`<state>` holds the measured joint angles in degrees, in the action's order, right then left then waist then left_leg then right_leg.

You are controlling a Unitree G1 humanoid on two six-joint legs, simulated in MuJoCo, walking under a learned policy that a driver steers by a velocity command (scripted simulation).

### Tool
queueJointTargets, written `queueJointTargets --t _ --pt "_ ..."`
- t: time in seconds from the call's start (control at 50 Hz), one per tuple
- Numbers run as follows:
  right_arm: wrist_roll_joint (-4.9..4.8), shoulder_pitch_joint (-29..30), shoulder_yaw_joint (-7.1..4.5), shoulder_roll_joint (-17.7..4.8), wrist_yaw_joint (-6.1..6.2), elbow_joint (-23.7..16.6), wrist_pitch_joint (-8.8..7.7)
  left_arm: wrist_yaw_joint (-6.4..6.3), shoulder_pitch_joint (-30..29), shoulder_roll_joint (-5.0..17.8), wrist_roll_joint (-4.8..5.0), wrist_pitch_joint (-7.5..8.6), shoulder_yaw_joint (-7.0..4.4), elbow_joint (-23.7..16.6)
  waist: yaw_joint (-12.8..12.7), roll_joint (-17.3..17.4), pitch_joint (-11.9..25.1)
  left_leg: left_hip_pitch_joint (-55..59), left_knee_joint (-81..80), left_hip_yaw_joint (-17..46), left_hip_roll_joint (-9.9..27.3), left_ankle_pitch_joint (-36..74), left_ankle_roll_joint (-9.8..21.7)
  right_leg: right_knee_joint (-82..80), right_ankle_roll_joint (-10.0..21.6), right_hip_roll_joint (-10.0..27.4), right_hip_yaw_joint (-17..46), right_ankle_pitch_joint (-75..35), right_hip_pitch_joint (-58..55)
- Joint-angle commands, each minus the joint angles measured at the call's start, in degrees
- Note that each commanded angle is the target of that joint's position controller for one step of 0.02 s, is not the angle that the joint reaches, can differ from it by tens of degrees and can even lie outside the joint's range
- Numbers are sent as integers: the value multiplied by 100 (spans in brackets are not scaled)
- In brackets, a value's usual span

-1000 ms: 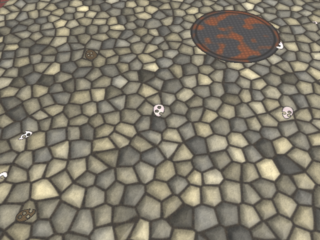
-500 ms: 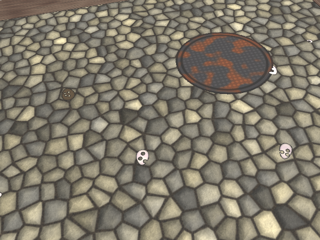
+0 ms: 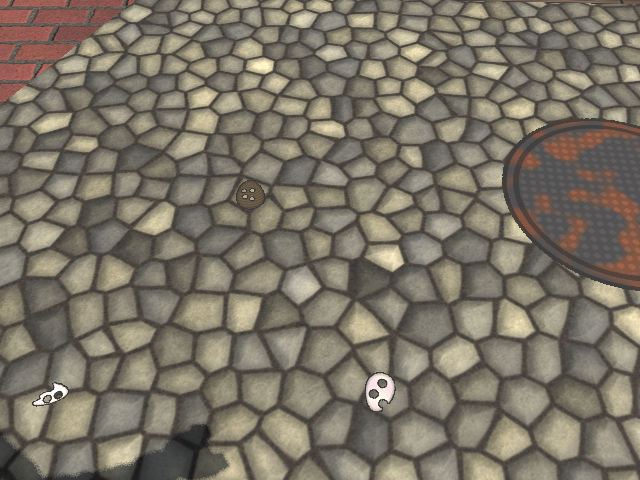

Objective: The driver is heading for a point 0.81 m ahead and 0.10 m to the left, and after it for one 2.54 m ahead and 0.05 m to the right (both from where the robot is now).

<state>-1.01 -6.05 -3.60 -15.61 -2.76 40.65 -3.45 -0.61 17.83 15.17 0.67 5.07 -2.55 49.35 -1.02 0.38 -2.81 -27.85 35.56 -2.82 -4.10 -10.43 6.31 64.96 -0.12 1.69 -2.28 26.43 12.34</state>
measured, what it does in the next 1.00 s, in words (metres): walks ahead, turning left: right foot, then left foot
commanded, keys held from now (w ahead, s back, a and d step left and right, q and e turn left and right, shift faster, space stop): w+q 0.44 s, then w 0.52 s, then w+e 0.04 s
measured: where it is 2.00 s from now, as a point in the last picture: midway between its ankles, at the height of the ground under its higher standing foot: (253, 320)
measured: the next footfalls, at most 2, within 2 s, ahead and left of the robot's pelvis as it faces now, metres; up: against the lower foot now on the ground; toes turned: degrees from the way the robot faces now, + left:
right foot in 0.40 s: +0.42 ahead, -0.11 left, +0.00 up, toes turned +18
left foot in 0.90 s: +0.57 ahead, +0.23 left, +0.00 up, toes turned +23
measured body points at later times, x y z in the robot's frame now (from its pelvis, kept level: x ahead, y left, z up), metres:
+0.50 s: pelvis +0.29 -0.03 +0.01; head +0.31 -0.03 +0.46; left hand +0.40 +0.27 -0.07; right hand +0.43 -0.28 -0.11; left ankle +0.13 +0.06 -0.64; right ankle +0.38 -0.12 -0.72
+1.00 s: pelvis +0.51 +0.10 +0.01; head +0.53 +0.13 +0.46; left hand +0.43 +0.37 -0.12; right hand +0.78 -0.06 -0.06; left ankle +0.54 +0.21 -0.72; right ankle +0.43 -0.09 -0.64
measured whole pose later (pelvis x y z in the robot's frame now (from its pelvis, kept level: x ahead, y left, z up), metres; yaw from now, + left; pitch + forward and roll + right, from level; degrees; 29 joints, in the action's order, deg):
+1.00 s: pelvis +0.51 +0.10 +0.01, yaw +21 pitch +2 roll -1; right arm -0.3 -7.1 -2.4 -14.9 -1.7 37.4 -4.3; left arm 0.6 20.0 17.0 1.6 4.5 -2.5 49.4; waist -2.6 -0.8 -1.1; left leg -23.7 31.5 -2.1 -0.8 -10.4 3.2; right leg 61.0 1.1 1.7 1.5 26.2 17.2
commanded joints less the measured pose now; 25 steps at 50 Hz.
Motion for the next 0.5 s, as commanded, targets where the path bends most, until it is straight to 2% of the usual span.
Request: queueJointTargets --t 0.02,0.04,0.06,0.1,0.14,0.22,0.28,0.34,0.36,0.38,0.4,0.42,0.44,0.46,0.48,0.5 --pt "1 -1111 -255 -818 72 -132 -63 61 -569 742 100 435 -117 -899 423 -169 1000 3400 -1858 3086 1792 586 1287 1055 168 267 803 -445 3237" --pt "16 -774 -198 -615 85 -233 -75 9 -558 808 -46 381 -176 -864 217 -198 784 2732 -1950 2631 1583 1081 1167 576 112 444 763 -647 2871" --pt "65 -628 -175 -574 104 -325 -74 11 -428 798 -98 295 -202 -876 43 -48 664 2238 -2094 2455 1440 1351 1158 378 51 525 779 -769 2520" --pt "38 -618 -204 -656 145 -351 -93 0 -318 663 -154 161 -198 -930 -80 49 566 1709 -2252 2183 1301 1795 1204 -69 -142 532 658 -914 2311" --pt "32 -761 -251 -825 219 -321 -99 -27 -617 550 -185 95 -163 -1077 -32 95 433 1382 -2305 1876 1156 2061 1155 -715 -317 460 538 -1365 2362" --pt "-39 -1114 -276 -900 321 -235 -10 10 -1533 342 -155 128 -65 -1313 346 347 375 1198 -2092 1583 765 1473 745 -2557 -372 94 445 -2828 1981" --pt "-63 -1387 -280 -933 340 -156 44 94 -1971 453 -52 190 -85 -1462 535 493 383 1436 -1872 1971 911 958 649 -3233 -336 -119 503 -3069 1731" --pt "-65 -1434 -278 -900 372 -149 85 166 -1945 704 -24 277 -187 -1520 425 618 412 1956 -1403 2579 1147 665 535 -3661 -142 -173 682 -2535 1524" --pt "-53 -1359 -286 -904 378 -174 98 169 -1758 766 -15 305 -227 -1492 299 721 433 2017 -1230 2716 1174 731 476 -3743 -42 -179 667 -2303 1281" --pt "-45 -1241 -260 -818 376 -223 107 150 -1330 833 -26 333 -288 -1385 45 750 564 1959 -904 2703 1030 915 363 -3994 99 -198 570 -2327 691" --pt "-10 -1177 -173 -576 354 -301 86 111 -704 1025 -105 363 -374 -1298 -269 596 1066 1653 -14 2442 733 993 171 -3971 361 188 827 -2315 -430" --pt "118 -1277 -46 -232 348 -432 63 52 221 1377 -154 340 -455 -1233 -549 -236 1908 801 1688 1801 258 -338 -80 -3920 704 1265 1929 -2111 -1982" --pt "-117 -2118 5 -126 338 -584 6 115 495 1676 -186 265 -531 -997 -82 -2347 2289 -1254 3281 1323 -221 -2524 -346 -4534 1601 2353 4714 -655 -3309" --pt "-167 -2002 -100 -740 360 -338 18 132 287 1031 -82 248 -399 -1143 -251 -1367 1704 -1793 3932 1502 236 -2124 -432 -4771 1449 2215 4702 436 -2885" --pt "-94 -1383 -158 -935 351 -397 48 112 102 725 -62 209 -312 -1147 -390 -765 1023 -1860 4012 1337 392 -1541 -465 -4803 1199 1925 3687 184 -2186" --pt "-18 -1107 -140 -808 352 -440 63 129 -136 662 -116 174 -257 -1147 -274 -335 670 -1614 3854 1190 553 -1162 -491 -4904 1109 1649 3022 -576 -1477"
